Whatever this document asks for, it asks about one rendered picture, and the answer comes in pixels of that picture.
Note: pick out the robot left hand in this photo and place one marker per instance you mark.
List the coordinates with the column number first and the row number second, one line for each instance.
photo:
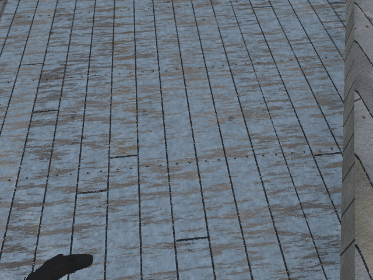
column 60, row 265

